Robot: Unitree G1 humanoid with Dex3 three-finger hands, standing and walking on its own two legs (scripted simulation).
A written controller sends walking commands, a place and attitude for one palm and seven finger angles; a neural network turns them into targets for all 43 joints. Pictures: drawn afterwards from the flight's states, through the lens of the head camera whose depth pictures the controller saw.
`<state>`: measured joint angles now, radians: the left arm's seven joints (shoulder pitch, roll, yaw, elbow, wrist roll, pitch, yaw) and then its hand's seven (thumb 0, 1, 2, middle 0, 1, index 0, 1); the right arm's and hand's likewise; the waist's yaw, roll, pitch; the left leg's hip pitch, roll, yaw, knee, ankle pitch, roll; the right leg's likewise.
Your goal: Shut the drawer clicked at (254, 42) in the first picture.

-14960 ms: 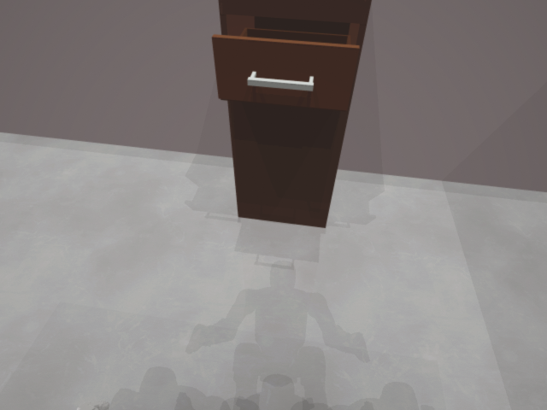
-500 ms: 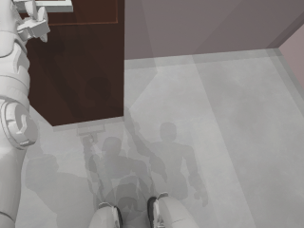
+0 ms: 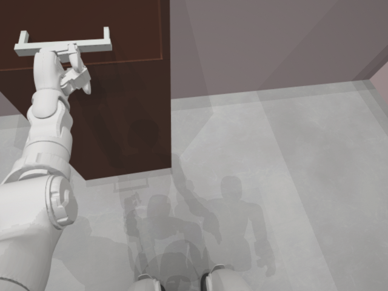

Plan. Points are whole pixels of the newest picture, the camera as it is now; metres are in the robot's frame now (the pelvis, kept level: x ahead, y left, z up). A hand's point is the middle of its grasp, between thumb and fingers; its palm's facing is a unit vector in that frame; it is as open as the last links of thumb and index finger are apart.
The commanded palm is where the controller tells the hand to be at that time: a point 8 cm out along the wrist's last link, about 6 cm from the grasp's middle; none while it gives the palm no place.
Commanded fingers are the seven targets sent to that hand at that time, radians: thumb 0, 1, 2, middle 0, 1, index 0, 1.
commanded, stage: pull the fist back off the drawer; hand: left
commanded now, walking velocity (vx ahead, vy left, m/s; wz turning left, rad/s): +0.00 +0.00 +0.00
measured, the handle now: (66, 40) +0.62 +0.20 +0.10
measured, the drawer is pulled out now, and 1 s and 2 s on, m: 0.00 0.00 0.00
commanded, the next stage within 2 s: draw the hand back to the body in 0.06 s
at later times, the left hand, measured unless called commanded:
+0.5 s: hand (57, 109) +0.42 +0.19 +0.13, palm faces +0.10 -0.99 -0.02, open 3.3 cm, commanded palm +0.38 +0.23 +0.14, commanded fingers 0.00 0.90 0.90 -1.40 -1.60 -1.40 -1.60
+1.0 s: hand out of the picture +0.27 +0.21 +0.17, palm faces +0.34 -0.91 -0.26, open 3.3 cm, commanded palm +0.22 +0.25 +0.19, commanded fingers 0.00 0.90 0.90 -1.40 -1.60 -1.40 -1.60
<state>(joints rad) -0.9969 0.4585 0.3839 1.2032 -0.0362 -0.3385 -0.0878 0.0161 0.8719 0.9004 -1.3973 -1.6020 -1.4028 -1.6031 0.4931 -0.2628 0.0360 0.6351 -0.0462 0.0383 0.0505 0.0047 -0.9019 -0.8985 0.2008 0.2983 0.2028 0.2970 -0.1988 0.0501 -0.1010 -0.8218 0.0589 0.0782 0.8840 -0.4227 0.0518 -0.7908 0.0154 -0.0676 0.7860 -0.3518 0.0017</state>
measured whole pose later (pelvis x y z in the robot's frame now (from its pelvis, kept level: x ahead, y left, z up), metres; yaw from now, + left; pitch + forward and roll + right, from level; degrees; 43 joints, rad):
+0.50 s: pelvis +0.02 -0.02 +0.02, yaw +1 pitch +11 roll -2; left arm -0.47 0.31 0.29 0.67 -0.18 -0.24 -0.17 0.02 0.90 0.90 -1.40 -1.60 -1.40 -1.60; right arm 0.36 -0.26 0.01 0.58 0.04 0.05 0.01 0.01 -0.90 -0.90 0.20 0.30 0.20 0.30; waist -0.06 0.04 -0.11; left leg -0.51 0.05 0.07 0.71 -0.39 0.02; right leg -0.49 0.02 -0.07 0.65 -0.35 -0.02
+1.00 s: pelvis +0.00 -0.02 +0.05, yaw +2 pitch -3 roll +0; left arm 0.06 0.30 0.17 0.02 -0.07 -0.09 0.07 0.02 0.89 0.90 -1.40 -1.60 -1.41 -1.60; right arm 0.17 -0.23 0.06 0.61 0.02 -0.04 -0.07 0.01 -0.90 -0.90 0.20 0.30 0.20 0.30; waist 0.05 0.06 0.02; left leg -0.12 0.02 0.07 0.41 -0.23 0.02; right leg -0.11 0.01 -0.07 0.38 -0.21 -0.02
